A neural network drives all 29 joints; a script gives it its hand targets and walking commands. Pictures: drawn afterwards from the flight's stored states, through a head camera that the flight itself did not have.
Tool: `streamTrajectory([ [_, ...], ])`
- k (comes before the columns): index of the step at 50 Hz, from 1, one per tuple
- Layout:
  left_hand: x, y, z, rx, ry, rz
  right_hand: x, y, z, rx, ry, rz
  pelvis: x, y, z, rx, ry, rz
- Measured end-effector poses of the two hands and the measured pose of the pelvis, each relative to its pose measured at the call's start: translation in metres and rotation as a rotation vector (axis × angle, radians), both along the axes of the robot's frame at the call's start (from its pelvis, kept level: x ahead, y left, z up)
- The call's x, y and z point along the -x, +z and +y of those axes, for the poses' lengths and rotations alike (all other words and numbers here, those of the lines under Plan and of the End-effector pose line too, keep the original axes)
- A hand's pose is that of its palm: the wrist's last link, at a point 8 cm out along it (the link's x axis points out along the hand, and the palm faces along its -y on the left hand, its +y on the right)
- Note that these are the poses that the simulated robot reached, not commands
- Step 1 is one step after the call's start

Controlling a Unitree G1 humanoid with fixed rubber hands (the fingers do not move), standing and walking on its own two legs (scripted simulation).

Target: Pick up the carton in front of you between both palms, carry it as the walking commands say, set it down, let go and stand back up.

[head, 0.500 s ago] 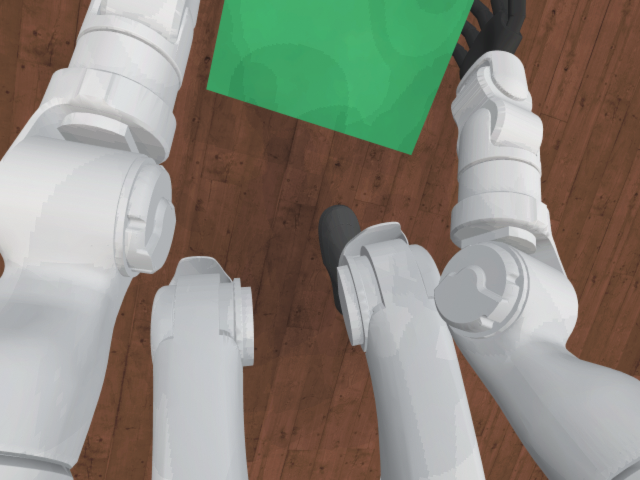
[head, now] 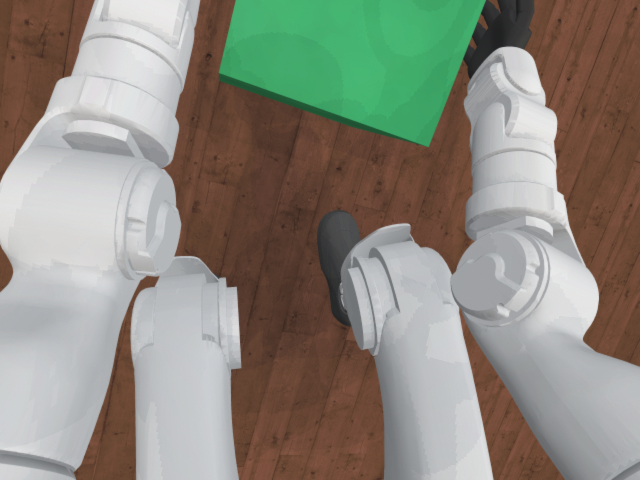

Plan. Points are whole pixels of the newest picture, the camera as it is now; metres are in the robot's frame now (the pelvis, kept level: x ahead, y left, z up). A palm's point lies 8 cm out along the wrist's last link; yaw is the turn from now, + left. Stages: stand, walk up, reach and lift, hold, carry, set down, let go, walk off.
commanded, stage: set down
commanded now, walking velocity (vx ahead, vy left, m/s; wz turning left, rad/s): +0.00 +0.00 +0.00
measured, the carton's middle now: (332, 20) +0.54 -0.08 -0.26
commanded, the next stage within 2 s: let go in 1.48 s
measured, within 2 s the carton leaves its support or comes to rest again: neither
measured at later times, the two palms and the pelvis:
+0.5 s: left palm out of the picture +0.57 +0.11 -0.19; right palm (514, 91) +0.45 -0.27 -0.17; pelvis -0.03 -0.02 -0.01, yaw +2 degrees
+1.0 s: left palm out of the picture +0.60 +0.10 -0.03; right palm (634, 70) +0.46 -0.25 -0.03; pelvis -0.01 -0.03 +0.08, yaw +3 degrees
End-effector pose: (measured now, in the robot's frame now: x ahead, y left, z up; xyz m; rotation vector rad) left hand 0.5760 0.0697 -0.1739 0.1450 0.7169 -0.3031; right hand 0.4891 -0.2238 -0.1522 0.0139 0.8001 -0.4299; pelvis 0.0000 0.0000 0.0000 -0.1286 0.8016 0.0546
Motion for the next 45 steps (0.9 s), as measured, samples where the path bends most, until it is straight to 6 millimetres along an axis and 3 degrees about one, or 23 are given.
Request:
streamTrajectory([
  [7,-0.002,-0.006,0.000,0.000,-0.009,-0.007,0.001,-0.005,-0.001,-0.002,0.003,0.010,-0.002,-0.002,-0.001,0.003,0.005,0.002],
  [12,0.004,-0.019,0.000,-0.020,-0.035,-0.007,0.014,-0.016,-0.001,-0.009,0.009,0.046,0.000,-0.002,-0.004,0.007,0.008,-0.008],
  [17,0.015,-0.040,0.025,-0.079,0.008,0.004,0.035,-0.024,-0.023,0.035,-0.035,0.058,0.008,-0.003,-0.009,0.010,0.014,-0.037],
  [21,0.017,-0.040,0.039,-0.106,0.016,-0.016,0.040,-0.021,-0.040,0.048,-0.039,0.017,0.016,-0.007,-0.015,0.001,0.019,-0.075],
  [26,0.004,-0.013,0.034,-0.086,0.022,-0.072,0.032,-0.014,-0.041,0.026,-0.031,-0.031,0.027,-0.009,-0.022,-0.014,0.023,-0.116],
  [31,-0.013,0.028,0.028,-0.097,0.032,-0.109,0.021,0.007,-0.023,-0.024,-0.037,-0.097,0.031,-0.004,-0.027,-0.025,0.008,-0.135],
  [35,-0.021,0.063,0.030,-0.128,0.037,-0.106,0.023,0.027,-0.009,-0.061,-0.057,-0.118,0.028,0.011,-0.029,-0.042,-0.001,-0.128],
  [45,-0.023,0.121,0.025,-0.106,0.036,-0.052,0.037,0.096,-0.032,-0.010,-0.080,-0.137,0.014,0.061,-0.030,-0.056,-0.008,-0.066],
])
